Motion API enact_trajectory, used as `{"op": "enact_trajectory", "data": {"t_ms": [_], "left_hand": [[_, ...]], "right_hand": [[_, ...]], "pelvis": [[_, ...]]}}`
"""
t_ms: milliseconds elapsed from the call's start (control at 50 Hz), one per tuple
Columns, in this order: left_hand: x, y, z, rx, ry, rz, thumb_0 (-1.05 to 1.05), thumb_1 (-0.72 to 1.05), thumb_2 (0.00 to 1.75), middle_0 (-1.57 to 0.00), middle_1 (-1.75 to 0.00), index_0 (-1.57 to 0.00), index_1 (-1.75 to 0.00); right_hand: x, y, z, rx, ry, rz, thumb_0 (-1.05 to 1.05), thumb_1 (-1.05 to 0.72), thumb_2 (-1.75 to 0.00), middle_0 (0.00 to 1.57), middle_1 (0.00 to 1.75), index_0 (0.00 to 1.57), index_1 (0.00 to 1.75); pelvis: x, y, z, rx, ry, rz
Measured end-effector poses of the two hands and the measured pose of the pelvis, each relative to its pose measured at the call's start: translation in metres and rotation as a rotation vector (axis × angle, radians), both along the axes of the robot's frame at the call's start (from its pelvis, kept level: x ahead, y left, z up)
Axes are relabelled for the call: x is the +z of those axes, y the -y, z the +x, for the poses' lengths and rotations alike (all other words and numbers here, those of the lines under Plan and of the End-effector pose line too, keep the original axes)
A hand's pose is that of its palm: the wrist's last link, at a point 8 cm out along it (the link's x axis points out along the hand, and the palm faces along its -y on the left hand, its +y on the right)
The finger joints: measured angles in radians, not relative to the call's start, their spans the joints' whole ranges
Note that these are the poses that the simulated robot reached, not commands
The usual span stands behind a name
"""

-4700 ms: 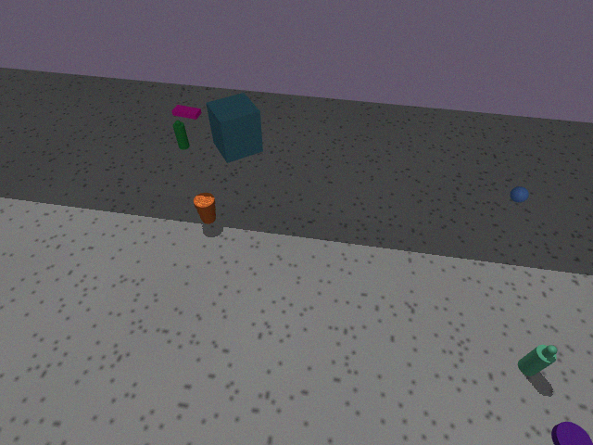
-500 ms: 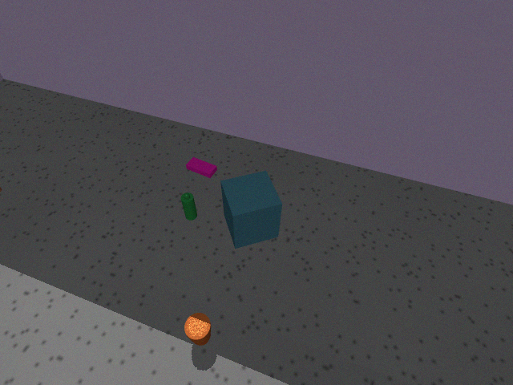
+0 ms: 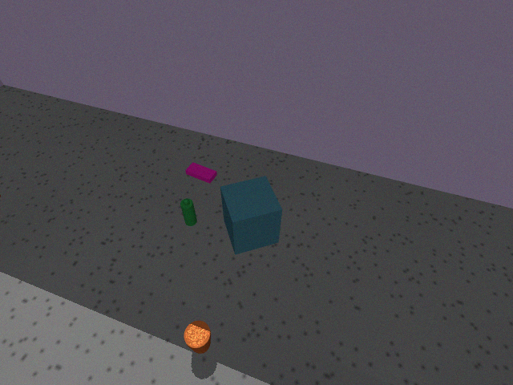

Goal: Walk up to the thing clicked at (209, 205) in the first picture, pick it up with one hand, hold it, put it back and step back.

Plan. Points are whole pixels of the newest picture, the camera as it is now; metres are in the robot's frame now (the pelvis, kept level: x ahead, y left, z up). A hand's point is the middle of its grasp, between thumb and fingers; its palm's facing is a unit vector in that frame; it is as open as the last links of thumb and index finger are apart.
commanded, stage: stand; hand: left
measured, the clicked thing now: (199, 339) +0.40 +0.21 -0.72
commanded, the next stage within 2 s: none
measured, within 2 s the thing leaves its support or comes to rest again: neither
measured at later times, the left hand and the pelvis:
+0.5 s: hand out of the picture +0.10 +0.24 -0.15, palm faces -0.03 -0.94 -0.34, open 7.3 cm; pelvis +0.01 -0.01 +0.00, yaw +0 degrees
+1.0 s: hand out of the picture +0.09 +0.24 -0.15, palm faces -0.02 -0.94 -0.35, open 7.3 cm; pelvis +0.01 -0.02 +0.00, yaw +0 degrees
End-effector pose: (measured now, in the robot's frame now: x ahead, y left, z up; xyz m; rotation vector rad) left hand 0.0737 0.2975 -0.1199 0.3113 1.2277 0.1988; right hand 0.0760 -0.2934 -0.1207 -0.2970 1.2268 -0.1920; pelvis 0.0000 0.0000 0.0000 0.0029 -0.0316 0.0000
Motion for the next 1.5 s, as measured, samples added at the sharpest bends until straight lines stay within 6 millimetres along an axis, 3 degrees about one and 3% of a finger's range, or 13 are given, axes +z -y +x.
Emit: {"op": "enact_trajectory", "data": {"t_ms": [580,1100,1500], "left_hand": [[0.003,0.014,0.022,-0.014,0.016,0.005,0.00,0.91,0.90,-0.20,-0.30,-0.21,-0.30],[0.002,0.013,0.009,-0.002,-0.009,0.009,0.00,0.91,0.90,-0.20,-0.30,-0.21,-0.30],[0.002,0.014,0.013,-0.014,-0.004,0.008,0.00,0.91,0.90,-0.20,-0.30,-0.21,-0.30]], "right_hand": [[0.000,0.016,0.011,-0.007,0.000,-0.009,0.01,-0.91,-0.90,0.21,0.30,0.20,0.30],[-0.002,0.018,-0.002,-0.006,-0.026,-0.008,0.01,-0.91,-0.90,0.21,0.30,0.20,0.30],[-0.001,0.019,0.000,-0.005,-0.020,-0.010,0.00,-0.91,-0.90,0.21,0.30,0.20,0.30]], "pelvis": [[0.000,0.012,0.015,-0.005,0.003,-0.003],[0.000,0.015,0.013,-0.006,0.003,-0.001],[0.000,0.015,0.014,-0.013,0.001,-0.002]]}}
